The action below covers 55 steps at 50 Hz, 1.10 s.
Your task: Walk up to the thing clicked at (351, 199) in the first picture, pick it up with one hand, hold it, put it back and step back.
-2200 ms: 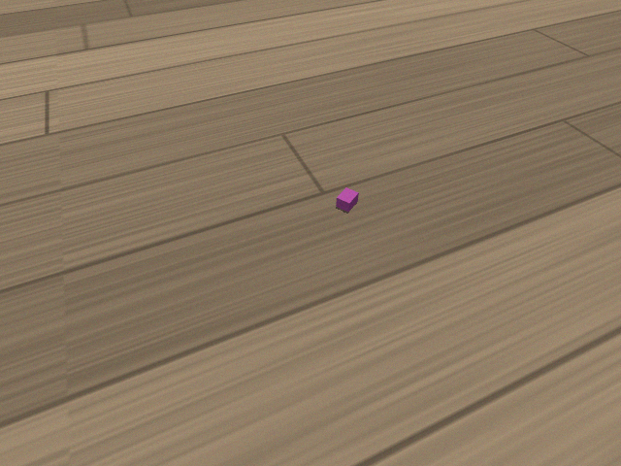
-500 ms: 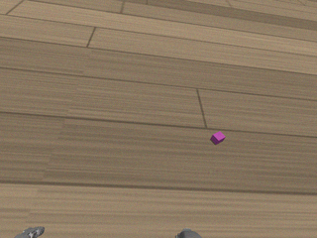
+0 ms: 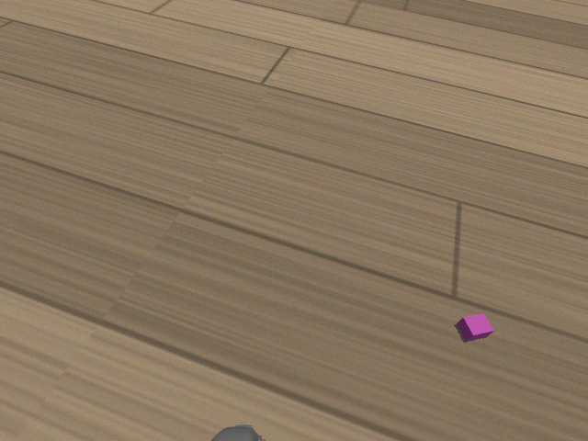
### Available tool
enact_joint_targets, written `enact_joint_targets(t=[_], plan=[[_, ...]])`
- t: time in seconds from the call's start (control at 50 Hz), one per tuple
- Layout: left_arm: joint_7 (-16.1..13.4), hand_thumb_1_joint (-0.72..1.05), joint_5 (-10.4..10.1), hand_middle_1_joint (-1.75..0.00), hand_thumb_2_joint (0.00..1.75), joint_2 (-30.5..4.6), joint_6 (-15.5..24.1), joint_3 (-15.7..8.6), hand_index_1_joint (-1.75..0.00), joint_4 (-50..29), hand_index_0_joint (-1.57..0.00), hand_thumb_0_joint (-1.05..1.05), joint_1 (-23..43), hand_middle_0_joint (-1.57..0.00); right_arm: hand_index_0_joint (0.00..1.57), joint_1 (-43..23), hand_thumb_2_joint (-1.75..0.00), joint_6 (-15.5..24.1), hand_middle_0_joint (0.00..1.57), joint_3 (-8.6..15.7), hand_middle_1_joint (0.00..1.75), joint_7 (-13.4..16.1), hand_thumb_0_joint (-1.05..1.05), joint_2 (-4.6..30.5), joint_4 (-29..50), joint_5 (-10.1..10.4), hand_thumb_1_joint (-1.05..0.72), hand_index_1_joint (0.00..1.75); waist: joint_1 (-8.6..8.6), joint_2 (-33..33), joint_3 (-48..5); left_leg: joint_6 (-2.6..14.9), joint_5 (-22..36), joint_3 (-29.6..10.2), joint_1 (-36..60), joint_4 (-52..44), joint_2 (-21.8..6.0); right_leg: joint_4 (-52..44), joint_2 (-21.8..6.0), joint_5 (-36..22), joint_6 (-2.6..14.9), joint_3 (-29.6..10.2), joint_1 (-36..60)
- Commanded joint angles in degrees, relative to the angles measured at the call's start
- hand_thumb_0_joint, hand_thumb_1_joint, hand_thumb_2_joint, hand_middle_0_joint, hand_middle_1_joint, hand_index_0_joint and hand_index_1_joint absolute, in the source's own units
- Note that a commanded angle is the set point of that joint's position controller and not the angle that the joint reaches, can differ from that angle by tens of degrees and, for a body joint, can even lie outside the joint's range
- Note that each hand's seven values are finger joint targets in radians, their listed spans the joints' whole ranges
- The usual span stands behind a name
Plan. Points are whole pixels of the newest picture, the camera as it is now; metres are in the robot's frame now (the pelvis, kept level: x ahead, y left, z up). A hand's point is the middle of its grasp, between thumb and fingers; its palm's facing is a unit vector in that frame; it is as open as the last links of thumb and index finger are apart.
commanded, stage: walk up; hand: left
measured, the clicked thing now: (475, 327) +0.69 -0.62 -0.71
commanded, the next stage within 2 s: none
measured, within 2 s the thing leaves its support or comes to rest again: neither
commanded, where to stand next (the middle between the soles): +0.42 -0.99 m, yaw +21 degrees
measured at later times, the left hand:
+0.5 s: hand (277, 431) +0.17 +0.05 -0.14, palm faces +0.13 -0.92 -0.37, open 7.4 cm
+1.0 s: hand (393, 395) +0.25 -0.13 -0.15, palm faces +0.14 -0.93 -0.35, open 7.4 cm
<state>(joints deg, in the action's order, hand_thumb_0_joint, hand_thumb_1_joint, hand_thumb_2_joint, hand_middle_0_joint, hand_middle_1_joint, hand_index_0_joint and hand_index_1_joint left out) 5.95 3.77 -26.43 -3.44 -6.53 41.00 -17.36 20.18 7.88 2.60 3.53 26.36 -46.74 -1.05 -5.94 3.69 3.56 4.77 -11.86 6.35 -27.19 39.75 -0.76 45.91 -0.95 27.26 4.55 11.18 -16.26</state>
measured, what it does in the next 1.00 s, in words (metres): steps to the right: right foot, then left foot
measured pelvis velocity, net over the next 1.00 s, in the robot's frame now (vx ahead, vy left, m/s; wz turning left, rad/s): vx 0.21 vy -0.44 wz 0.23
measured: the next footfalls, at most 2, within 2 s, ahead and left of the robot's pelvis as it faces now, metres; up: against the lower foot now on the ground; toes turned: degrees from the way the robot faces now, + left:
right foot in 0.38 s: +0.21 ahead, -0.36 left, +0.00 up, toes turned +5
left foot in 0.74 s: +0.29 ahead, -0.23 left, +0.00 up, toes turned +18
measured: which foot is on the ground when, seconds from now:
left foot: down 0.00-0.38, up 0.40-0.72, down 0.74-1.00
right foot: up 0.00-0.36, down 0.38-0.74, up 0.76-1.00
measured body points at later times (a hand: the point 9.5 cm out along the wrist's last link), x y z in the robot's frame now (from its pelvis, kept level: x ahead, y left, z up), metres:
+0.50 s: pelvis +0.12 -0.25 -0.01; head +0.15 -0.23 +0.44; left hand +0.17 +0.09 -0.11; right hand +0.21 -0.62 -0.09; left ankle +0.12 -0.06 -0.65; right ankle +0.17 -0.36 -0.71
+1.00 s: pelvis +0.21 -0.44 -0.01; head +0.23 -0.40 +0.43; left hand +0.24 -0.09 -0.13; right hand +0.34 -0.79 -0.06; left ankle +0.25 -0.25 -0.71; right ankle +0.29 -0.63 -0.66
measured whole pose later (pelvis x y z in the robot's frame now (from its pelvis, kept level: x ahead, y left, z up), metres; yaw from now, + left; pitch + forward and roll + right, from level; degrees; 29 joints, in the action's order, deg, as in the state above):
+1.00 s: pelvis +0.21 -0.44 -0.01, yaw +13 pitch -1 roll +0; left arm 6.5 3.3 -28.7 -6.1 -6.5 40.2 -13.1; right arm 20.1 5.6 2.3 5.4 28.3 -48.3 -1.8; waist 0.4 5.6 5.0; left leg 2.6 -18.2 -0.4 -29.5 47.9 -7.1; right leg 64.9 -5.8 27.1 -0.1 -6.4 -32.7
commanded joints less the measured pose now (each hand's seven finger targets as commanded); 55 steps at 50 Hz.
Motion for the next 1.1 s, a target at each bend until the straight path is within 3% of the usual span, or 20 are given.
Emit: enact_joint_targets(t=[0.0,0.1,0.28,0.34,0.36,0.38,0.4,0.42,0.5,0.58,0.68,0.7,0.72,0.74,0.76,0.82,0.98,1.04,1.06,1.08], plan=[[-0.9,0.9,0.4,-0.3,0.9,-13.5,0.4,-2.8,-0.3,-9.8,-0.2,0.0,3.1,-0.2,0.2,11.4,-0.9,-0.8,0.2,7.3,0.3,4.2,0.0,23.2,3.5,2.2,-0.9,0.3,8.19,-4.3,-8.2,13.39,-21.3,-54.6,25.9,-22.6,-29.8,28.0,-2.8,4.1,-4.0,-18.3,-31.7],[0.0,0.9,0.3,-0.3,0.9,-12.7,-0.3,-4.0,-0.3,-5.1,-0.2,0.0,-0.1,-0.2,0.2,4.2,-0.9,-0.3,0.2,4.9,0.3,3.1,0.0,18.4,2.6,0.8,-0.9,0.3,4.29,-8.7,-2.9,8.27,-10.5,-25.5,5.9,-15.6,-15.7,24.0,-6.5,-3.8,-4.35,-17.1,-21.3],[0.8,0.9,-0.3,-0.3,0.9,-11.5,-0.9,-4.5,-0.3,-7.2,-0.2,0.0,6.6,-0.2,0.2,4.2,-0.9,-0.9,0.2,6.5,0.3,2.6,0.0,24.1,1.2,-1.1,-0.9,0.3,6.78,-17.3,-2.9,8.18,-21.4,-26.1,2.4,-12.7,-14.0,12.0,-5.2,-1.2,-5.4,-12.8,-20.4],[0.2,0.9,-0.7,-0.3,0.9,-10.5,-0.1,-5.4,-0.3,-3.0,-0.2,0.0,-5.8,-0.2,0.2,-4.9,-0.9,-2.1,0.2,5.2,0.3,3.1,0.0,22.0,1.9,-1.0,-0.9,0.3,-2.94,-14.0,-8.1,3.89,-6.8,-15.6,-8.1,2.2,-10.3,-6.8,-2.0,-6.0,-4.35,-9.0,2.9],[-0.8,0.9,0.4,-0.3,0.9,-14.1,0.7,-6.8,-0.3,0.1,-0.2,0.0,-14.6,-0.2,0.2,-4.8,-0.9,-2.7,0.2,3.0,0.3,3.5,0.0,14.8,1.9,-0.9,-0.9,0.3,-8.29,3.6,-9.1,0.74,-9.6,-7.6,-19.5,25.3,-1.3,-16.2,-2.7,-1.9,-4.93,-14.2,14.0],[-1.4,0.9,0.6,-0.3,0.9,-20.8,1.5,-7.5,-0.3,-1.6,-0.2,0.0,-11.6,-0.2,0.2,-2.0,-0.9,-2.8,0.2,1.3,0.3,4.2,0.0,8.4,3.0,0.1,-0.9,0.3,-5.34,20.3,-4.8,-1.78,-27.2,-6.3,-33.3,35.6,6.0,-27.6,-16.4,2.0,-1.13,-39.4,11.7],[-2.2,0.9,-0.5,-0.3,0.9,-24.2,1.9,-7.5,-0.3,-4.8,-0.2,0.0,0.3,-0.2,0.2,-0.2,-0.9,-3.1,0.2,2.9,0.3,5.8,0.0,11.8,1.8,0.0,-0.9,0.3,1.23,18.1,-4.7,-1.69,-23.8,-11.9,-28.9,38.8,0.3,-33.8,-21.7,9.5,4.75,-51.7,6.8],[-2.4,0.9,-1.7,-0.3,0.9,-20.4,1.8,-7.0,-0.3,-5.9,-0.2,0.0,2.6,-0.2,0.2,-0.1,-0.9,-2.7,0.2,3.2,0.3,5.2,0.0,15.2,-0.8,1.1,-0.9,0.3,2.45,8.9,-2.8,-1.79,-18.2,-11.8,-25.6,37.1,-1.2,-31.6,-18.3,9.0,3.32,-43.7,5.0],[-2.8,0.9,-1.1,-0.3,0.9,-13.0,2.4,-4.8,-0.3,-3.9,-0.2,0.0,4.5,-0.2,0.2,6.2,-0.9,-2.4,0.2,3.0,0.3,3.5,0.0,15.0,-7.6,1.1,-0.9,0.3,4.93,8.4,-0.4,-1.84,-13.6,-6.4,-15.1,24.6,-1.3,-21.7,-11.8,-11.0,6.85,-24.3,3.2],[-2.9,0.9,-0.4,-0.3,0.9,-9.7,2.1,-3.3,-0.3,-5.2,-0.2,0.0,2.8,-0.2,0.2,5.1,-0.9,-2.2,0.2,2.3,0.3,3.0,0.0,12.5,-6.1,1.1,-0.9,0.3,3.44,7.9,-1.3,-1.22,-10.8,-3.6,-10.3,13.1,-0.4,-21.3,-13.4,-25.0,9.33,-22.2,8.1],[-2.5,0.9,0.1,-0.3,0.9,-7.4,1.1,-1.0,-0.3,-9.4,-0.2,0.0,8.5,-0.2,0.2,16.2,-0.9,-2.0,0.2,3.1,0.3,3.6,0.0,12.5,-6.8,1.5,-0.9,0.3,9.81,-0.1,-5.5,1.38,7.2,-2.8,19.2,-7.5,-0.3,-6.7,-7.7,-32.9,2.68,-11.5,-6.4],[-2.5,0.9,-0.2,-0.3,0.9,-5.6,1.5,-0.2,-0.3,-9.6,-0.2,0.0,5.6,-0.2,0.2,17.9,-0.9,-2.1,0.2,4.6,0.3,4.1,0.0,16.0,-6.1,0.6,-0.9,0.3,10.87,-8.1,-7.1,4.2,5.0,-14.0,29.2,-10.4,-6.7,3.7,-4.2,-23.6,-1.12,-9.3,-16.8],[-2.6,0.9,0.0,-0.3,0.9,-4.3,1.1,-0.2,-0.3,-10.2,-0.2,0.0,2.4,-0.2,0.2,17.2,-0.9,-2.3,0.2,6.1,0.3,4.9,0.0,20.3,-3.1,-0.4,-0.9,0.3,10.46,-16.2,-8.9,11.78,4.4,-40.3,34.6,-14.6,-23.8,17.8,0.8,4.7,-5.95,-10.7,-29.5],[-3.0,0.9,0.9,-0.3,0.9,-10.4,-0.2,-1.6,-0.3,-9.4,-0.2,0.0,1.1,-0.2,0.2,13.6,-0.9,-2.6,0.2,6.4,0.3,5.4,0.0,22.4,-0.6,1.2,-0.9,0.3,9.72,-4.5,-9.7,17.77,-3.3,-51.8,26.4,-17.9,-32.9,29.6,0.1,8.8,-7.82,-18.3,-28.3],[-3.1,0.9,0.8,-0.3,0.9,-14.0,-0.7,-2.5,-0.3,-8.3,-0.2,0.0,2.5,-0.2,0.2,9.1,-0.9,-2.5,0.2,6.3,0.3,5.5,0.0,22.0,0.4,2.5,-0.9,0.3,9.2,-0.8,-7.0,18.05,-7.5,-50.1,19.3,-19.3,-32.6,35.0,-1.4,7.0,-7.34,-22.1,-27.2],[-2.1,0.9,-0.7,-0.3,0.9,-13.4,-0.8,-3.5,-0.3,-6.0,-0.2,0.0,1.8,-0.2,0.2,3.0,-0.9,-2.0,0.2,5.1,0.3,5.1,0.0,18.6,1.0,1.7,-0.9,0.3,5.67,-2.5,-2.7,11.27,-10.6,-27.3,5.6,-14.9,-20.0,31.8,-3.1,-2.5,-4.66,-22.6,-20.9],[0.2,0.9,-0.6,-0.3,0.9,-12.1,-1.6,-3.7,-0.3,-5.7,-0.2,0.0,3.1,-0.2,0.2,2.1,-0.9,-1.8,0.2,7.1,0.3,3.2,0.0,25.1,-0.2,-1.3,-0.9,0.3,6.66,-16.5,-2.5,9.15,-28.2,-22.4,-3.5,-12.4,-15.3,13.9,-3.7,2.5,-5.11,-11.8,-15.5],[-0.3,0.9,-0.7,-0.3,0.9,-12.1,-1.6,-5.0,-0.3,-1.3,-0.2,0.0,-8.6,-0.2,0.2,-4.8,-0.9,-3.1,0.2,6.0,0.3,3.2,0.0,22.6,-0.1,-1.8,-0.9,0.3,-1.8,-10.6,-5.6,3.22,-28.3,-11.4,-16.0,-1.8,-9.1,-1.4,0.3,-1.8,-3.54,-6.4,3.8],[-0.8,0.9,0.3,-0.3,0.9,-13.3,-1.2,-5.6,-0.3,-0.2,-0.2,0.0,-13.0,-0.2,0.2,-3.6,-0.9,-3.8,0.2,4.5,0.3,3.3,0.0,17.8,-0.6,-1.9,-0.9,0.3,-4.8,1.1,-5.8,0.8,-28.5,-4.5,-21.3,13.8,-4.4,-8.9,0.0,0.1,-2.5,-9.7,7.7],[-1.6,0.9,1.0,-0.3,0.9,-17.9,-0.4,-5.9,-0.3,-1.4,-0.2,0.0,-13.0,-0.2,0.2,-3.9,-0.9,-4.3,0.2,2.6,0.3,3.5,0.0,11.6,0.0,-0.8,-0.9,0.3,-5.93,15.2,-2.1,-2.4,-28.1,-2.3,-29.7,33.7,2.2,-22.4,-11.6,13.2,1.55,-33.6,1.2]])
